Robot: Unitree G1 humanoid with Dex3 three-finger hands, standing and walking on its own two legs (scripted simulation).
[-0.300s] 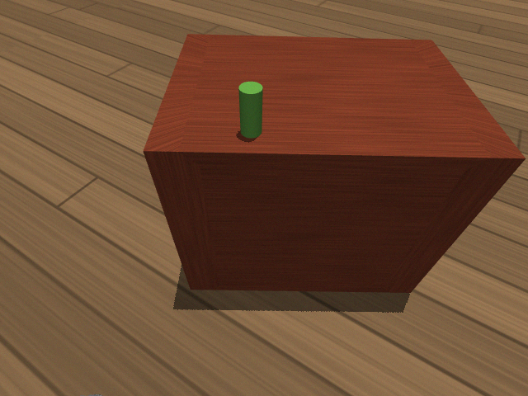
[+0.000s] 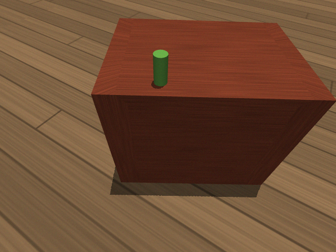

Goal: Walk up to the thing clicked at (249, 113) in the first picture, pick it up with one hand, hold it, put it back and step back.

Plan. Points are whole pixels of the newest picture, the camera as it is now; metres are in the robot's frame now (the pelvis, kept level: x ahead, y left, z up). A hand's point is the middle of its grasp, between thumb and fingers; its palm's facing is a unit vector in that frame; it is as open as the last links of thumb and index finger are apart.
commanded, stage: stand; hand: left
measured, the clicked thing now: (160, 68) +0.72 +0.04 +0.03
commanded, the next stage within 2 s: walk up in 0.82 s
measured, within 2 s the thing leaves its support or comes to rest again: neither
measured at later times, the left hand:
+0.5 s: hand out of the picture +0.08 +0.26 -0.15, palm faces -0.01 -0.94 -0.34, open 7.4 cm
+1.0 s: hand out of the picture +0.10 +0.26 -0.16, palm faces -0.03 -0.93 -0.35, open 7.4 cm
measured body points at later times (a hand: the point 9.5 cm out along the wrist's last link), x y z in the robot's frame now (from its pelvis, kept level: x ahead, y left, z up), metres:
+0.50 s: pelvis +0.01 +0.01 +0.00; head +0.02 +0.00 +0.45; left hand +0.09 +0.31 -0.13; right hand +0.09 -0.29 -0.13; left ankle +0.00 +0.13 -0.75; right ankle +0.00 -0.11 -0.75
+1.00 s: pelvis +0.03 -0.03 -0.01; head +0.03 -0.01 +0.44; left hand +0.10 +0.31 -0.13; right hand +0.05 -0.35 -0.12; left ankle +0.00 +0.13 -0.75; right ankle +0.04 -0.16 -0.71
